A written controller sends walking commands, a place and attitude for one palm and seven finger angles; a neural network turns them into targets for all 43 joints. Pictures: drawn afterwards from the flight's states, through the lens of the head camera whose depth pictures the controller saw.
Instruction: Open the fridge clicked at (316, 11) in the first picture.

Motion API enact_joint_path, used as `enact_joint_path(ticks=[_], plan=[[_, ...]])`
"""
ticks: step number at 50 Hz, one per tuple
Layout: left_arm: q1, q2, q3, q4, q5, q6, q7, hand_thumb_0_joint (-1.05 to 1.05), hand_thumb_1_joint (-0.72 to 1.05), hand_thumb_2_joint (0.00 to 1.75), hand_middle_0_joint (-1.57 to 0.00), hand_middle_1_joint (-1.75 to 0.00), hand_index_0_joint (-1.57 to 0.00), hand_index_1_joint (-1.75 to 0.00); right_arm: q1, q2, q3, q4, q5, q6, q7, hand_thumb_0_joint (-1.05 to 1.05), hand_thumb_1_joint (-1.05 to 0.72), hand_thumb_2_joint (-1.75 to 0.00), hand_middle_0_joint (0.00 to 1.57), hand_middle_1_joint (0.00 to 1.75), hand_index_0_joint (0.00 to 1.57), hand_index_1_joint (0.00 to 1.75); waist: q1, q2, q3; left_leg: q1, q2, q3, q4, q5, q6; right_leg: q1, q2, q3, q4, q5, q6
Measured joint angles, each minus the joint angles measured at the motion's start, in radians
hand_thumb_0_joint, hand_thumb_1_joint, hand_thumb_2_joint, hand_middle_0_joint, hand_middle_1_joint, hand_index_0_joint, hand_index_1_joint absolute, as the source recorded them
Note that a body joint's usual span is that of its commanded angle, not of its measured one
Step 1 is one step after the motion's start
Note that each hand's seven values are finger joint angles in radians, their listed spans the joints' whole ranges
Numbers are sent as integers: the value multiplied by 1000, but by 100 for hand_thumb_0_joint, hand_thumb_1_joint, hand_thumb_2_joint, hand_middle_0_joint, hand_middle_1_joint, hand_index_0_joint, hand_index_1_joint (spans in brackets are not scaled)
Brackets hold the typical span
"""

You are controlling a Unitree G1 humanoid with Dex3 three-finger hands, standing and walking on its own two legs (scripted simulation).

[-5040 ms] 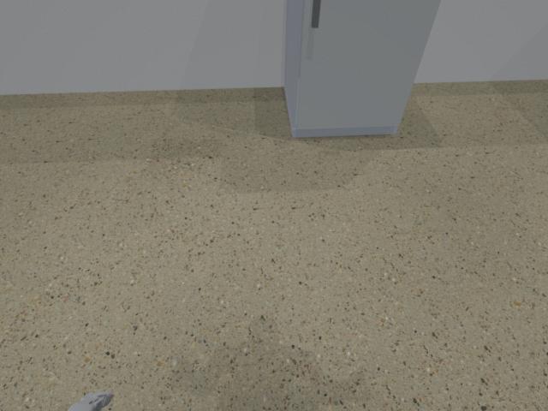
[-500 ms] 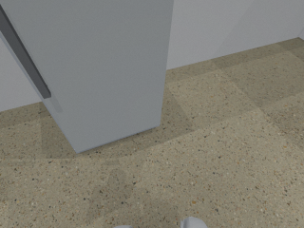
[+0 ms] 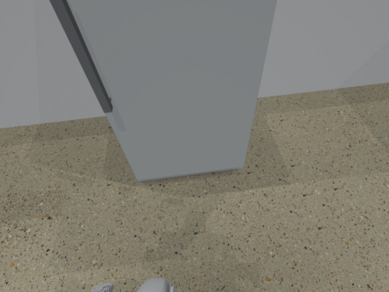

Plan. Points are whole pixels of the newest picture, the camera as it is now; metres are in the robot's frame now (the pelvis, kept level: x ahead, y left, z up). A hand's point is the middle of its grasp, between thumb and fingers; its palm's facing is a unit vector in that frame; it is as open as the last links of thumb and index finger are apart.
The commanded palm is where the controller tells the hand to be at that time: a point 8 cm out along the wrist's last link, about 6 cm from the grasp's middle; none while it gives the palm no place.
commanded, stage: turn to face it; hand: left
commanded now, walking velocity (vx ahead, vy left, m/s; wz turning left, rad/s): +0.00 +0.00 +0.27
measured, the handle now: (85, 53) +0.72 +0.35 +0.11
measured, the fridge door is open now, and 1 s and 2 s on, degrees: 0 0 0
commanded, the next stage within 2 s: take the last steps up to it in 0.12 s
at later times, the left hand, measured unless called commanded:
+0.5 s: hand out of the picture +0.00 +0.25 -0.17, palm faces +0.17 -0.96 -0.21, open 7.4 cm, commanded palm none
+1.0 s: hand out of the picture +0.00 +0.23 -0.18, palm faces +0.30 -0.94 -0.15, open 7.4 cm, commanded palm none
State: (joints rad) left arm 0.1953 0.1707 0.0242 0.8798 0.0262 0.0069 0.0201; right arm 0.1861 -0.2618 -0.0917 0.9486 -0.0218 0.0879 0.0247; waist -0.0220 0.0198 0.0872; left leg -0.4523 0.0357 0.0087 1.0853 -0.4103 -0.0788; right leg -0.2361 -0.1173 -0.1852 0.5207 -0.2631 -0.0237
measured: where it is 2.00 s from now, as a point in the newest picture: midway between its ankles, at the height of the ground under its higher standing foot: (172, 279)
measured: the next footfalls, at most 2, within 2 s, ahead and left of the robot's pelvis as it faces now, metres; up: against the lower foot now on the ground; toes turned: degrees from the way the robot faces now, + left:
left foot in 0.18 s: -0.01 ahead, +0.14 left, +0.00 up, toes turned +10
right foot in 0.60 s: +0.09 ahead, -0.07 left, +0.00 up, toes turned +3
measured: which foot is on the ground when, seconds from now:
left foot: up 0.00-0.16, down 0.18-0.60, up 0.62-1.00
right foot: down 0.00-0.20, up 0.22-0.58, down 0.60-1.00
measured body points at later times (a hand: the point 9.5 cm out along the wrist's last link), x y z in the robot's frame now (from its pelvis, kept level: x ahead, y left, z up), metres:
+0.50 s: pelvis +0.00 +0.05 +0.00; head +0.01 +0.06 +0.45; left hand -0.01 +0.30 -0.15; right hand +0.10 -0.18 -0.14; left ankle -0.05 +0.14 -0.74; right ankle +0.02 -0.09 -0.70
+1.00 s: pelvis +0.12 +0.09 -0.01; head +0.14 +0.11 +0.44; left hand -0.01 +0.28 -0.17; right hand +0.22 -0.13 -0.16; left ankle +0.19 +0.23 -0.73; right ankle +0.05 -0.07 -0.74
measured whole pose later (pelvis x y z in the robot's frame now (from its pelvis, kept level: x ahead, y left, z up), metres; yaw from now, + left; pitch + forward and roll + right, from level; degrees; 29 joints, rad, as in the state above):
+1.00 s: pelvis +0.12 +0.09 -0.01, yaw +12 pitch -1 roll -1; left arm 0.44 0.13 0.03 1.14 0.03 -0.05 0.01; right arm 0.21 -0.18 -0.06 1.05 -0.02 -0.01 0.04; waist 0.04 -0.01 0.06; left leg -0.44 0.09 0.11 0.65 -0.21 -0.01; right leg 0.00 -0.09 -0.16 0.40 -0.37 0.06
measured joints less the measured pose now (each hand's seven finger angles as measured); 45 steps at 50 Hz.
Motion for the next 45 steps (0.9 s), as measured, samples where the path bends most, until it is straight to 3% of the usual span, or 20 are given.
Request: enact_joint_path(ticks=[5,8,9,10,13,16,19,23,29,31,33,35,37,41,45], plan=[[51,27,9,43,7,4,-3,1,91,90,-20,-30,-20,-30,-53,6,20,7,11,-5,-5,1,-92,-90,20,30,19,30,42,-25,16,104,2,30,-226,-58,10,-20,-25,-34,16,-1,12],[79,53,20,76,5,12,-2,1,91,90,-20,-30,-20,-30,-82,14,33,-1,15,-23,-9,1,-92,-90,20,30,19,30,57,-39,17,186,-8,61,-411,4,26,-40,-39,-55,51,-12,31],[91,61,25,86,1,17,-2,1,91,90,-20,-30,-20,-30,-86,14,38,-6,16,-33,-8,1,-91,-90,20,30,19,30,58,-37,12,225,-6,71,-500,68,34,-51,-40,-64,75,-22,39],[97,73,30,96,-3,25,-2,1,91,90,-20,-30,-20,-30,-91,20,39,-8,13,-44,-9,1,-91,-90,20,30,19,30,60,-48,10,236,-12,76,-530,75,74,-69,-49,-60,115,-38,49],[92,103,39,127,-6,59,6,1,91,90,-20,-30,-20,-30,-99,50,55,-6,7,-57,-16,1,-91,-90,20,30,19,30,76,-79,16,236,-25,73,-511,64,110,-135,-22,53,315,-217,77],[86,106,39,147,-6,61,-4,1,91,90,-19,-30,-20,-30,-89,67,67,7,5,-64,-27,1,-91,-90,20,30,20,30,77,-71,2,264,-25,54,-564,92,113,-176,9,106,466,-199,86],[84,95,32,152,-4,46,-16,1,91,90,-19,-30,-20,-29,-64,82,72,20,7,-77,-28,1,-91,-90,20,30,20,30,72,-59,-17,296,-32,42,-622,122,119,-180,20,119,497,-163,90],[73,67,20,152,0,33,-26,1,91,90,-19,-30,-20,-29,-10,97,67,38,6,-95,-31,0,-91,-90,20,30,20,30,53,-45,-39,327,-45,32,-672,140,122,-155,26,118,412,-156,86],[41,15,6,134,1,-3,-35,1,91,90,-19,-30,-20,-30,81,76,53,93,1,-98,-34,0,-93,-90,20,30,20,30,19,-19,-53,339,-59,23,-635,97,107,-50,51,95,114,-103,66],[36,0,4,129,5,-30,-33,1,91,90,-19,-30,-20,-30,117,69,49,116,7,-96,-34,0,-92,-90,20,30,20,30,16,-6,-54,306,-56,16,-532,35,104,-11,60,84,38,-13,37],[41,-21,1,126,3,-50,-27,1,91,90,-20,-30,-20,-30,142,61,44,143,5,-79,-28,0,-92,-90,20,30,20,30,18,19,-56,229,-44,3,-335,-52,106,4,68,59,63,-35,10],[67,-25,10,126,-1,-62,-13,1,93,90,-20,-30,-20,-30,152,61,38,162,1,-62,-17,1,-92,-90,20,30,20,30,28,17,-65,140,-33,12,-156,-31,103,38,68,53,29,-53,3],[99,-25,12,138,0,-65,-7,0,94,90,-20,-30,-20,-30,149,60,33,163,-3,-60,-8,1,-92,-90,20,30,19,30,27,14,-68,61,-7,25,-69,46,91,80,67,50,-32,-37,10],[156,-30,4,183,-1,-68,-5,0,93,90,-20,-30,-20,-30,125,66,27,142,-3,-68,1,1,-92,-90,20,30,19,30,16,7,-61,-42,46,43,-89,166,64,153,63,38,-135,-12,20],[200,-39,-2,225,1,-70,-8,1,92,90,-20,-30,-20,-30,84,78,29,124,1,-74,12,1,-92,-90,20,30,19,30,28,-5,-45,-65,71,66,-238,207,55,203,53,32,-176,-24,41]])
